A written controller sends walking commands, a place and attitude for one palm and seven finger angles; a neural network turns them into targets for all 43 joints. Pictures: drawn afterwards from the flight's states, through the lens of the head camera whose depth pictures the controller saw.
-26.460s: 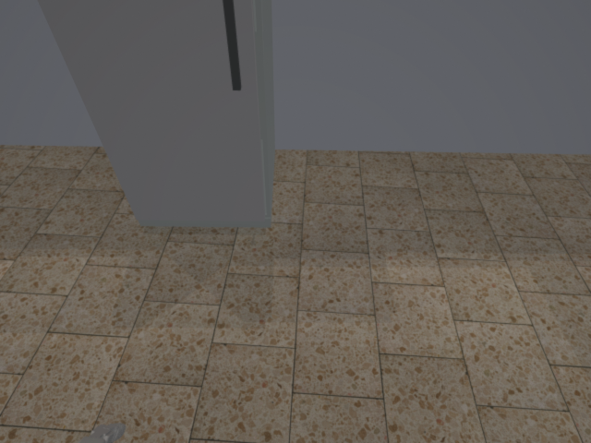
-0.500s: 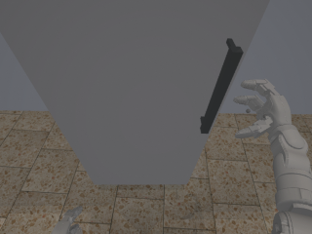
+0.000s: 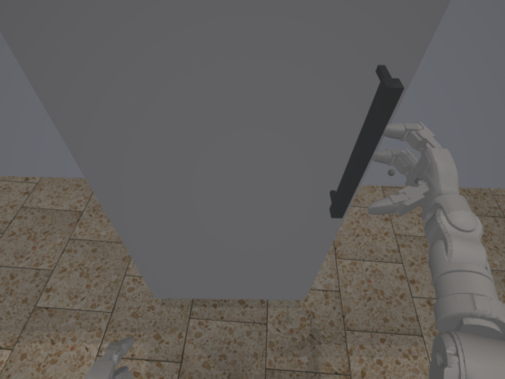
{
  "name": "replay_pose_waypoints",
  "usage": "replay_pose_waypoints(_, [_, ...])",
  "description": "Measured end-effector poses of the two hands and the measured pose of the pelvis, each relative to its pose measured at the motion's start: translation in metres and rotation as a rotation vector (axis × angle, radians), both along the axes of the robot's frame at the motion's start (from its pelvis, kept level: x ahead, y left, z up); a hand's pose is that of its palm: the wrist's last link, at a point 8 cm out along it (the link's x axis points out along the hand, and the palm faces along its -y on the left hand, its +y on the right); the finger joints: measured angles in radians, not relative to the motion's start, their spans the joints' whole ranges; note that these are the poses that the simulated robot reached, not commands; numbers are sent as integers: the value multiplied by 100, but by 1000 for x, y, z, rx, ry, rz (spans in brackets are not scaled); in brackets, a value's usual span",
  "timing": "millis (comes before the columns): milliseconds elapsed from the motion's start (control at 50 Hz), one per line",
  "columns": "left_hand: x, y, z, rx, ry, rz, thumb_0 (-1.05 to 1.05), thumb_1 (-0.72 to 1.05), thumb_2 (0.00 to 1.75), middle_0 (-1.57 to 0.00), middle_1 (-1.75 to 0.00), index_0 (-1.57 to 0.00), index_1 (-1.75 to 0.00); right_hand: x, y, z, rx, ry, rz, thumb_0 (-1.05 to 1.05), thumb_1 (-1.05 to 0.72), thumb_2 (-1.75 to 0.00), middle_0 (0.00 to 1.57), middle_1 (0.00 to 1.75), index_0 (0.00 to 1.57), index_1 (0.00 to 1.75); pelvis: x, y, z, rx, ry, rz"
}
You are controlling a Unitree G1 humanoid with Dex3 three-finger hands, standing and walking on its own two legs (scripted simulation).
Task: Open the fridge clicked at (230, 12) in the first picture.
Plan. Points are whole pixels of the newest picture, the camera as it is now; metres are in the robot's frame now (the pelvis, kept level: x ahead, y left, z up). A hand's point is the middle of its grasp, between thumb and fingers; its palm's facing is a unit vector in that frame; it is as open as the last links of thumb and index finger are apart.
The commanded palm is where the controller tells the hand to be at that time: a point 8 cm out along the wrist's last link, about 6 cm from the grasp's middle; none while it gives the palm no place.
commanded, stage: feel for the door with the fingertips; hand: right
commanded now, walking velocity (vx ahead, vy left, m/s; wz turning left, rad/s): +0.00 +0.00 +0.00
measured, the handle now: (355, 154) +0.47 -0.12 +0.12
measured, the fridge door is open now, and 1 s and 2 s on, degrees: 0 0 0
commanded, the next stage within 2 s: slide the fingers in behind the handle in 0.38 s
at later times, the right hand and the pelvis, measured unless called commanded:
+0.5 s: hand (389, 168) +0.43 -0.16 +0.13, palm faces -0.10 +0.99 -0.02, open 13.7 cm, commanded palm +0.41 -0.21 +0.13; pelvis +0.00 -0.01 +0.00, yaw +0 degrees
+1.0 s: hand (374, 172) +0.42 -0.14 +0.13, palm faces -0.12 +0.99 -0.01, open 14.0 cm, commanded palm +0.39 -0.20 +0.13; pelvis +0.00 -0.01 +0.00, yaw +1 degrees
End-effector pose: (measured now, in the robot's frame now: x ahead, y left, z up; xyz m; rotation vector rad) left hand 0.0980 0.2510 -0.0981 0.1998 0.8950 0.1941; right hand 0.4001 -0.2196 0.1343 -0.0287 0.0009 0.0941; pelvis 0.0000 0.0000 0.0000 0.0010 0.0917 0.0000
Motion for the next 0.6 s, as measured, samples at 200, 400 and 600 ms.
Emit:
replay_pose_waypoints(200, [-11,6,-1,16,39,19,1,90,89,-21,-30,-20,-30,8,0,-6,22,5,9,-1,50,-30,31,121,31,121,2,-1,-1,0,17,3])
replay_pose_waypoints(400, [-18,-1,-6,2,64,19,1,90,90,-20,-30,-20,-30,9,2,-3,6,-3,9,-1,50,-30,32,123,32,122,1,-5,-1,3,16,-2])
replay_pose_waypoints(600, [-23,-8,-9,-8,67,2,1,90,89,-21,-30,-20,-30,11,0,-3,7,2,5,-1,50,-30,35,124,35,125,-6,-7,-3,2,23,-6])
